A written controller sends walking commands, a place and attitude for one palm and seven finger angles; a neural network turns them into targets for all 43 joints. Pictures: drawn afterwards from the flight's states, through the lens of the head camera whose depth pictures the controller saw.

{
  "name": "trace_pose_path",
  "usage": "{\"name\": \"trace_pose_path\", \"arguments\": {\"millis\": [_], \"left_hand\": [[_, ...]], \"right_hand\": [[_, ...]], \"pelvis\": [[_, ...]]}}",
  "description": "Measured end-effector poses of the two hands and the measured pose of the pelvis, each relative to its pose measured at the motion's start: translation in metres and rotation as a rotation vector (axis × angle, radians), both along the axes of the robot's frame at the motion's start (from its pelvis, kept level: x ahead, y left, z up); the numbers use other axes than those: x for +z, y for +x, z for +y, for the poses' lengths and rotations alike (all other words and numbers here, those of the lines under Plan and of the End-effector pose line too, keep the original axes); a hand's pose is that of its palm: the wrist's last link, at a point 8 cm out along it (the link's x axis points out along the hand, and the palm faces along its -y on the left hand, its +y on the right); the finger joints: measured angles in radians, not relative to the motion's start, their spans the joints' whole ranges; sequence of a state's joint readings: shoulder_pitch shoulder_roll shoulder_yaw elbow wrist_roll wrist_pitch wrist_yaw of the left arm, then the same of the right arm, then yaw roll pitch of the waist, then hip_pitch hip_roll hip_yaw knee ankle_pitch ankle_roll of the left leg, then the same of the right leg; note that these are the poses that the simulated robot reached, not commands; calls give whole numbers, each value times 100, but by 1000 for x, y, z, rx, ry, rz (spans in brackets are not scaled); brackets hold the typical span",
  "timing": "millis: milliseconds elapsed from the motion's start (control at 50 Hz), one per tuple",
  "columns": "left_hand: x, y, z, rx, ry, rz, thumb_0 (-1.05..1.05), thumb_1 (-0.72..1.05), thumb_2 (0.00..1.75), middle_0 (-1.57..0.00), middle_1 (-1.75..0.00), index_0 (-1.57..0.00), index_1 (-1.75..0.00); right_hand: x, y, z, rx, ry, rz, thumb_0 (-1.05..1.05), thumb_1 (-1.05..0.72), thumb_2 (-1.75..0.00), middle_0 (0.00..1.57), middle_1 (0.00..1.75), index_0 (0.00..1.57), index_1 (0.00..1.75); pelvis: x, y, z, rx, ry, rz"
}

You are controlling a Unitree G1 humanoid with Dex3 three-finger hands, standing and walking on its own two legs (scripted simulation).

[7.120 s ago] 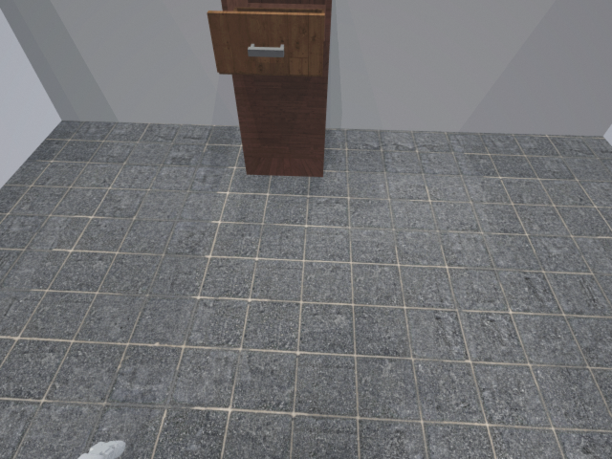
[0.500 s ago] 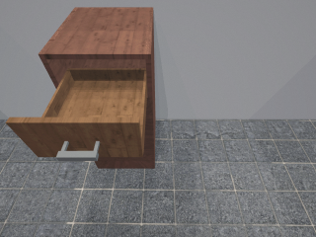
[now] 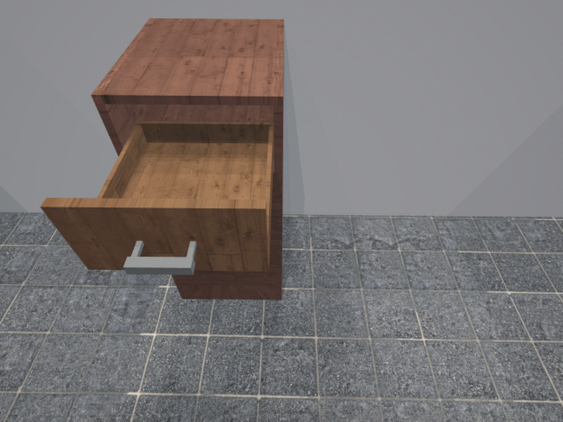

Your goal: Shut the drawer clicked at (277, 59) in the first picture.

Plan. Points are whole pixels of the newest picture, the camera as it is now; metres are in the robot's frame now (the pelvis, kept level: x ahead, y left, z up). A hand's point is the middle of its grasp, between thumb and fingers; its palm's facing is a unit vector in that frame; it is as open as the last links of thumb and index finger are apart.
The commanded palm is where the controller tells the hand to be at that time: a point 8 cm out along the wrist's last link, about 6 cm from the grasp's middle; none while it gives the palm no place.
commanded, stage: shuffle to correct the standing spot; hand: left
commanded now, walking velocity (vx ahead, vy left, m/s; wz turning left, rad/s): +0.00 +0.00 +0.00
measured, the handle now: (163, 256) +0.37 +0.23 +0.00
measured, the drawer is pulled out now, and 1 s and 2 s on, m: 0.29 0.29 0.29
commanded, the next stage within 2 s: come to a stop and stand still in 0.54 s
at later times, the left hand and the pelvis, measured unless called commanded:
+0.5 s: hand out of the picture +0.00 +0.17 -0.18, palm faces +0.03 -0.98 -0.17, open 7.4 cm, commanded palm none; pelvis +0.04 +0.01 -0.01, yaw -1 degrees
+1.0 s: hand out of the picture +0.11 +0.24 -0.19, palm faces +0.10 -0.97 -0.24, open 7.4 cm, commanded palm none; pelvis +0.10 +0.05 -0.01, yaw +2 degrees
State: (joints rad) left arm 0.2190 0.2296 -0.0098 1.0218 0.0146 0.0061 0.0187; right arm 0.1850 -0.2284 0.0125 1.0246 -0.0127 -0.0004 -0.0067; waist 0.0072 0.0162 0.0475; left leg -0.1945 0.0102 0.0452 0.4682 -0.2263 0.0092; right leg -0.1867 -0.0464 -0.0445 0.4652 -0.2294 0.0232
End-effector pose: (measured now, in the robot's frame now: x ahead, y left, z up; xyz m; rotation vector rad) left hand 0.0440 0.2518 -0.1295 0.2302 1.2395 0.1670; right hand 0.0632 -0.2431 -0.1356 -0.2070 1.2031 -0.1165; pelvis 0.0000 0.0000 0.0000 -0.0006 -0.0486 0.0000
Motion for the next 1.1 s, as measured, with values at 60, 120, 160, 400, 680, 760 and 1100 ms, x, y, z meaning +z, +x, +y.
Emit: {"name": "trace_pose_path", "arguments": {"millis": [60,120,160,400,680,760,1100], "left_hand": [[-2,-15,-2,9,-7,35,1,91,90,-20,-30,-20,-30],[-5,-31,-5,18,-18,74,1,91,90,-20,-30,-20,-30],[-7,-41,-8,27,-29,103,1,91,90,-20,-30,-20,-30],[-22,-72,-23,95,-99,240,1,91,90,-20,-30,-20,-30],[-14,3,-35,162,-92,97,0,91,90,-20,-30,-20,-30],[-17,1,-29,184,-116,160,0,91,90,-20,-30,-20,-30],[-9,78,38,93,22,52,1,91,90,-20,-30,-20,-30]], "right_hand": [[-3,-18,3,-13,6,43,1,-91,-90,20,30,20,30],[-6,-38,6,-30,12,93,1,-91,-90,20,30,20,30],[-7,-51,8,-43,16,130,1,-91,-90,20,30,20,30],[-14,-96,31,-120,31,287,1,-91,-90,19,30,20,30],[-20,-8,45,-48,80,269,1,-91,-90,20,30,20,30],[-13,65,39,-1,21,148,3,-94,-90,20,30,20,30],[-13,149,54,33,30,-67,1,-91,-90,20,30,20,30]], "pelvis": [[1,-4,1,-1,0,-1],[1,-5,2,-2,1,1],[1,-4,3,-3,-1,5],[-7,24,12,-6,-2,18],[-5,78,12,53,1,39],[-5,94,28,66,5,35],[-12,94,33,26,4,34]]}}
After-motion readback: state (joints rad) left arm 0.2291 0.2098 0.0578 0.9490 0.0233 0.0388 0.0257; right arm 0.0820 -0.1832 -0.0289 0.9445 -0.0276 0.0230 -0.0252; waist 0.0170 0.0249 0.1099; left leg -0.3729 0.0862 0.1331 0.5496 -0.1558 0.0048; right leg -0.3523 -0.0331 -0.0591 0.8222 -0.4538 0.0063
